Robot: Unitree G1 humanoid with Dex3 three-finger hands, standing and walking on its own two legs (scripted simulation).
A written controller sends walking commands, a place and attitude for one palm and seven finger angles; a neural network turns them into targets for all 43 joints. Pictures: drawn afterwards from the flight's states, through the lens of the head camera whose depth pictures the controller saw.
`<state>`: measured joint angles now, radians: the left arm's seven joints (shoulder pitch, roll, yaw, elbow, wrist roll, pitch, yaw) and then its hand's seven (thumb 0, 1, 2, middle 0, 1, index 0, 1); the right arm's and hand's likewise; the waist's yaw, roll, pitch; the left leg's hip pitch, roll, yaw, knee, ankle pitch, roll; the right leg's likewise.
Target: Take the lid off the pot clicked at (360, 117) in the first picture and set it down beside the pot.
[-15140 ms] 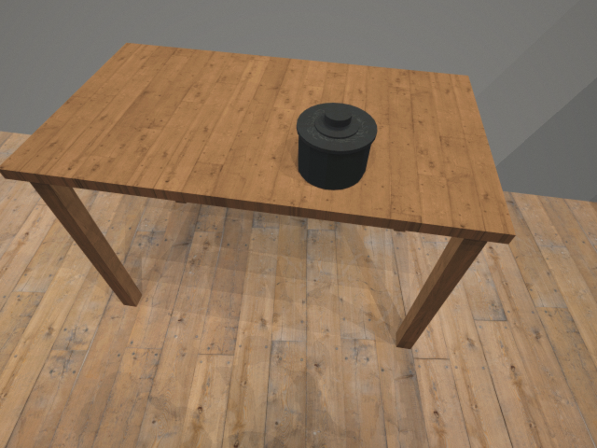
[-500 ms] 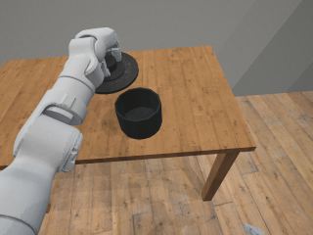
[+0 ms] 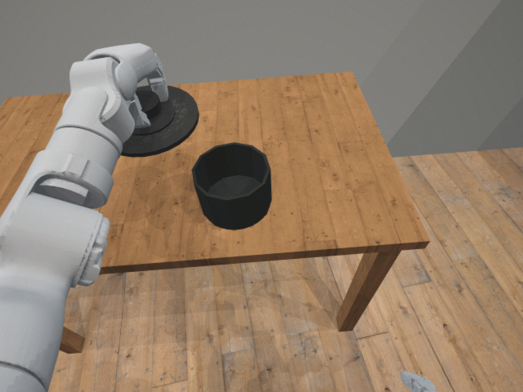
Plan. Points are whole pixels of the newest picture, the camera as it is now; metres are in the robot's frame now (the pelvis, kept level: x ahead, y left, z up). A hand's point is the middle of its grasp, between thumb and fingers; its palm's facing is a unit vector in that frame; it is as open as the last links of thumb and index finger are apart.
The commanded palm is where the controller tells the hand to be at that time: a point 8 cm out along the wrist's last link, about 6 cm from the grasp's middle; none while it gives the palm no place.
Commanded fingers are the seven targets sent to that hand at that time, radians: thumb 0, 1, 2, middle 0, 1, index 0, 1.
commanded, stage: move the lid sideways beside the pot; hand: left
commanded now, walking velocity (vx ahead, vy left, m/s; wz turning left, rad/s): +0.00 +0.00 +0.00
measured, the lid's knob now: (142, 105) +0.51 +0.17 +0.18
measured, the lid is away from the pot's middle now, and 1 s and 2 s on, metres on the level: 0.12 0.25 0.23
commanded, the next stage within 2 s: lower the lid onto the table in 1.06 s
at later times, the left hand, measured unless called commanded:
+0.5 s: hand (97, 111) +0.49 +0.23 +0.19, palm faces -0.31 -0.06 -0.95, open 8.5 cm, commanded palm +0.49 +0.24 +0.27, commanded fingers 0.00 0.50 1.12 -0.81 -1.01 -0.79 -1.01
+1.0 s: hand (54, 116) +0.48 +0.29 +0.20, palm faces -0.30 -0.08 -0.95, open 8.5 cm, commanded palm +0.48 +0.29 +0.27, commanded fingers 0.00 0.50 1.12 -0.81 -1.01 -0.79 -1.01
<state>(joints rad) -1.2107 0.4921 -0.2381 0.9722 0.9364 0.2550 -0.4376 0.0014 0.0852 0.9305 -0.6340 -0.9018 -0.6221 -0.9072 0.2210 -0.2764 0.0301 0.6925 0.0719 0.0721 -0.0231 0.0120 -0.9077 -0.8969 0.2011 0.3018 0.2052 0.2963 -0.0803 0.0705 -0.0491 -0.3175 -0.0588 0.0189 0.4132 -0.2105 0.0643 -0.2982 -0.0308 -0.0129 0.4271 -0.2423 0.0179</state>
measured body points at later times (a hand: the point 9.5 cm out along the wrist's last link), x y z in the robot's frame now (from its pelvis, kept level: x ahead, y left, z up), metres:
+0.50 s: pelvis +0.00 +0.01 +0.00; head +0.06 +0.00 +0.45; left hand +0.50 +0.23 +0.24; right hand +0.08 -0.26 -0.13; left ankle -0.01 +0.08 -0.74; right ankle -0.02 -0.13 -0.74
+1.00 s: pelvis +0.00 +0.01 +0.00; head +0.06 +0.01 +0.45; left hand +0.49 +0.29 +0.25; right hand +0.09 -0.26 -0.12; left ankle -0.01 +0.08 -0.74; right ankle -0.02 -0.13 -0.74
